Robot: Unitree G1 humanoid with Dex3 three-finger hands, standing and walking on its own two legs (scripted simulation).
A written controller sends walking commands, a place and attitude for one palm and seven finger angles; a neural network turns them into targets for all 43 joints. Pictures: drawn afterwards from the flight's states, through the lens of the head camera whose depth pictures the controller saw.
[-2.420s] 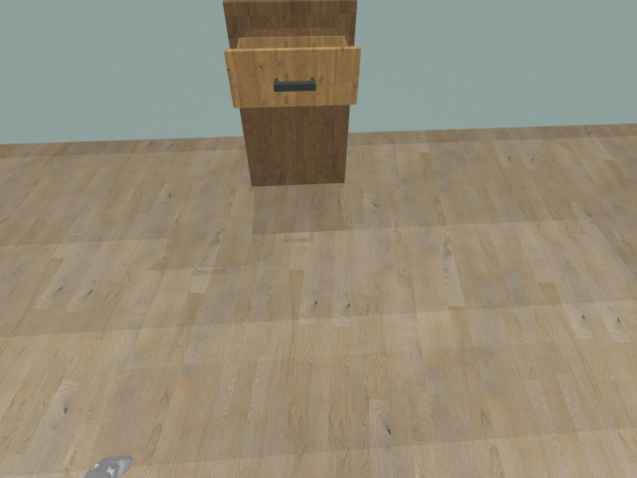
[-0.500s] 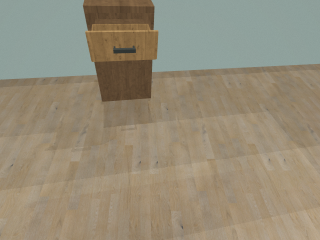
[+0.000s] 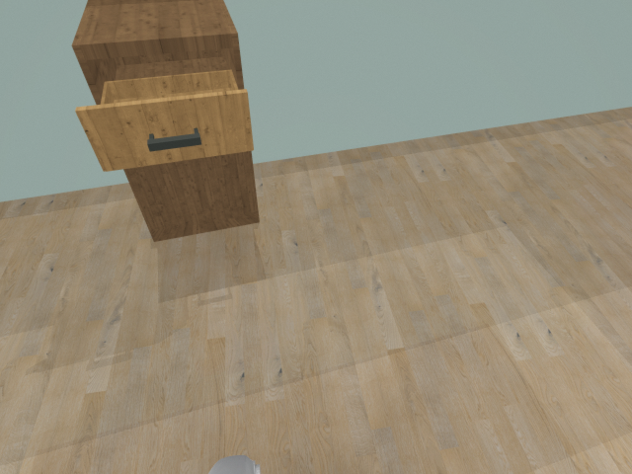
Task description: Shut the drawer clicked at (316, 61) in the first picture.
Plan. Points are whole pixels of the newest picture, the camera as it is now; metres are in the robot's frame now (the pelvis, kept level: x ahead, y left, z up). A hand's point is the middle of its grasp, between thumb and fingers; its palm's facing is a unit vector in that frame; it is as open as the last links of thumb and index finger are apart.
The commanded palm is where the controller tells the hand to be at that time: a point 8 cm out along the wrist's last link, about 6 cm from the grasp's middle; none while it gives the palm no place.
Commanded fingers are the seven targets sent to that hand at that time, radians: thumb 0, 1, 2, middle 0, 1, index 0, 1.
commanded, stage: walk to a spot facing it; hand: left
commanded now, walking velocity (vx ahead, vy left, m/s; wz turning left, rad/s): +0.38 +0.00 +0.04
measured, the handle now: (174, 138) +0.92 +0.39 -0.09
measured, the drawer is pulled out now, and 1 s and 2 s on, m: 0.30 0.30 0.30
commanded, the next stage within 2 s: turn to face it in 0.66 s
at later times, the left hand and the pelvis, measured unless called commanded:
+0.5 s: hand (156, 451) +0.20 +0.25 -0.17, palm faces +0.02 -0.99 -0.16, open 7.4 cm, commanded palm none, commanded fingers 0.00 0.90 0.90 -0.20 -0.30 -0.20 -0.30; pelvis +0.21 +0.07 +0.01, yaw -3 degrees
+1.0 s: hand (261, 276) +0.52 +0.12 -0.15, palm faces -0.12 -0.97 -0.20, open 7.3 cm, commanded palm none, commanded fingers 0.00 0.90 0.90 -0.20 -0.30 -0.20 -0.30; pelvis +0.38 -0.03 +0.00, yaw -7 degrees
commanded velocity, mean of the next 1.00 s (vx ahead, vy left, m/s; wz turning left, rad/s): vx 0.24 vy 0.00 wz -0.04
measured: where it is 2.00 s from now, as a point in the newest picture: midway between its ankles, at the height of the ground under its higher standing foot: (325, 436)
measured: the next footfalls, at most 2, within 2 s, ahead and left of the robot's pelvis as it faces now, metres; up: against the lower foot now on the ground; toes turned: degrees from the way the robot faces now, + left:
left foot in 0.26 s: +0.25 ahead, +0.16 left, +0.00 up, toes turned +11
right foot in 0.80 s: +0.47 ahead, -0.11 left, +0.00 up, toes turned -19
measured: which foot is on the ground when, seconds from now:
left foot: up 0.00-0.24, down 0.26-0.80, up 0.82-1.00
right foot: down 0.00-0.28, up 0.30-0.78, down 0.80-1.00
